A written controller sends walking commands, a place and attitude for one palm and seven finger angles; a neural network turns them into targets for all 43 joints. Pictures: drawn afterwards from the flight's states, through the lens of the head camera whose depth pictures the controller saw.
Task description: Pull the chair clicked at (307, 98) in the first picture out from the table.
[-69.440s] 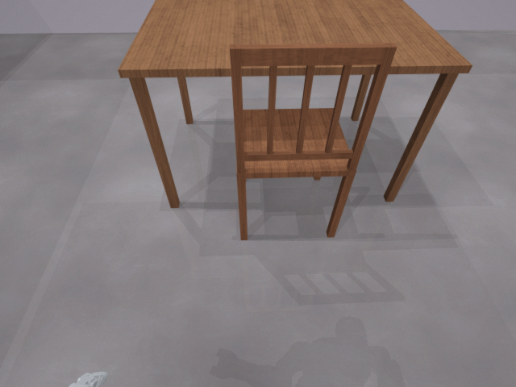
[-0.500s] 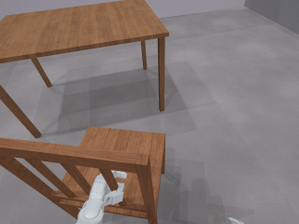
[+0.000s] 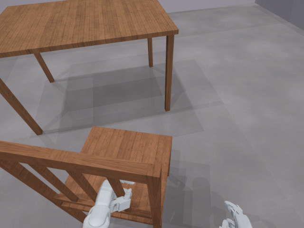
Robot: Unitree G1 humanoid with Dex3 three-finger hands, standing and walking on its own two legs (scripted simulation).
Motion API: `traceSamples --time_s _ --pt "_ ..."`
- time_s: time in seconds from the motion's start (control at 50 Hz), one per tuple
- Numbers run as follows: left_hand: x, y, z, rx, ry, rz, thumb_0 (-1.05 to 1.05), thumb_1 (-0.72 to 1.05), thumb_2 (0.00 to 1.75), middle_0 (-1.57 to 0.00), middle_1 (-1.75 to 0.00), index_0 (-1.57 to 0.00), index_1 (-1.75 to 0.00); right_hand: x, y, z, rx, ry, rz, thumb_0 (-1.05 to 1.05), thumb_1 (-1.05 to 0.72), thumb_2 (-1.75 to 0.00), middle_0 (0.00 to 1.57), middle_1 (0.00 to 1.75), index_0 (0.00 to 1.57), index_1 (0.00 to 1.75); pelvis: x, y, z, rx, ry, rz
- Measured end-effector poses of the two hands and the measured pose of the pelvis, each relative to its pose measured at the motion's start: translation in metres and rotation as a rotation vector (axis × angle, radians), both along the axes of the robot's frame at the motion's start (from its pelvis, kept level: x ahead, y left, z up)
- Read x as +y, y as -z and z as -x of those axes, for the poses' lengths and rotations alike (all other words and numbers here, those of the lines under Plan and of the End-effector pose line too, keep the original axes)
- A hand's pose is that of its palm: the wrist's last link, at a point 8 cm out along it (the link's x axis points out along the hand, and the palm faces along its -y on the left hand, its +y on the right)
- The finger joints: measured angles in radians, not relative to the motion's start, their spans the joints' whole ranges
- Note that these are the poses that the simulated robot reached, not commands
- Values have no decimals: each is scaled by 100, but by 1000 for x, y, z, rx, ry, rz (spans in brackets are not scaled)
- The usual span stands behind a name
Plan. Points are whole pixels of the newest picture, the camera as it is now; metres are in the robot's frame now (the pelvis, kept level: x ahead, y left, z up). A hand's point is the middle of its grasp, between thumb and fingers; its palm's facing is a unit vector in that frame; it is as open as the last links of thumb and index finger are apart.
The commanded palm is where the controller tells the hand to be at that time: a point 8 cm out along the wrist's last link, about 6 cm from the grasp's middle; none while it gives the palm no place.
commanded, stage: open the thumb and straighten the fingers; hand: left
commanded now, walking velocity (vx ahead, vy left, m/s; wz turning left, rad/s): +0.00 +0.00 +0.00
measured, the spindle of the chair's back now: (88, 189) +0.24 +0.21 -0.08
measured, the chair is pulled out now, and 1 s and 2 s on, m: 0.66 0.66 0.66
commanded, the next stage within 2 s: draw the fingers out of the gap in 0.72 s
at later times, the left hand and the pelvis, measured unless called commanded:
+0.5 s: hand (127, 194) +0.23 +0.09 -0.07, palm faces -0.09 -0.99 -0.13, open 14.6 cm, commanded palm +0.21 +0.15 -0.05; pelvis +0.01 +0.00 -0.04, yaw +1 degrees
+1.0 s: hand (119, 206) +0.20 +0.11 -0.07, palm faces -0.08 -0.99 -0.13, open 17.5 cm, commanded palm +0.18 +0.15 -0.05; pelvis +0.03 +0.01 -0.05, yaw +2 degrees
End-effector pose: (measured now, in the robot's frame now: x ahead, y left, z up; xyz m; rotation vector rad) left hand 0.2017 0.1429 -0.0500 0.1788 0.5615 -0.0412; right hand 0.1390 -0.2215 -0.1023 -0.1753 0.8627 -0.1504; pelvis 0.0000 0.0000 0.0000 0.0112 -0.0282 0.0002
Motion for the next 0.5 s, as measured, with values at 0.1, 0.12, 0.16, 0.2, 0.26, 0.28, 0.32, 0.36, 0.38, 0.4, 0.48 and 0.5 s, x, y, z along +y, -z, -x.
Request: traceSamples --time_s 0.1,0.12,0.16,0.2,0.26,0.28,0.32,0.36,0.38,0.4,0.48,0.5 --pt "0 1 -3 -17 1 32 4 65 79 -41 -141 -49 -145 -5 -2 -2 -51 6 -37 1 -90 -90 20 30 20 30 -2 7 1 65 -9 -4" --pt "0 0 -4 -25 7 32 4 62 77 -42 -142 -49 -145 -8 -2 -2 -62 5 -35 1 -90 -90 20 30 20 30 -2 9 1 75 -9 -4" --pt "1 0 -7 -36 19 27 3 52 72 -44 -143 -49 -145 -13 0 -2 -81 1 -29 1 -90 -90 20 30 20 30 -2 13 2 95 -8 -5" --pt "2 0 -9 -35 28 18 3 38 65 -46 -143 -49 -145 -18 2 -2 -93 2 -23 1 -90 -90 20 30 20 30 -1 16 2 113 -7 -5" --pt "3 1 -12 -23 22 10 2 13 52 -47 -142 -49 -143 -23 7 -3 -105 6 -16 1 -90 -90 20 30 20 30 0 21 1 136 -4 -7" --pt "5 1 -13 -19 17 8 2 4 48 -47 -140 -48 -141 -25 9 -3 -107 10 -14 1 -90 -90 20 30 20 30 0 23 1 142 -3 -8" --pt "7 1 -14 -15 5 4 2 -11 40 -45 -135 -46 -135 -26 12 -4 -112 16 -12 1 -90 -90 20 30 20 30 0 25 -1 154 -3 -10" --pt "8 0 -14 -14 -1 5 1 -23 34 -43 -127 -43 -127 -26 14 -6 -118 18 -10 1 -90 -90 20 29 20 30 0 28 -4 164 -5 -10" --pt "7 0 -14 -13 -2 7 1 -28 32 -42 -123 -42 -122 -26 15 -7 -121 17 -9 1 -90 -90 20 29 20 30 0 29 -5 169 -7 -9" --pt "6 0 -14 -11 -2 11 1 -33 30 -40 -118 -40 -117 -26 16 -8 -125 15 -9 1 -90 -90 20 29 20 30 0 30 -6 173 -8 -8" --pt "3 3 -14 1 6 23 0 -44 24 -32 -94 -32 -94 -23 17 -15 -139 5 -4 1 -90 -90 20 29 20 30 -1 34 -10 188 -13 -5" --pt "2 3 -14 5 7 25 0 -46 23 -30 -88 -30 -87 -22 17 -17 -142 2 -3 1 -90 -90 20 29 20 30 -1 35 -11 191 -14 -4"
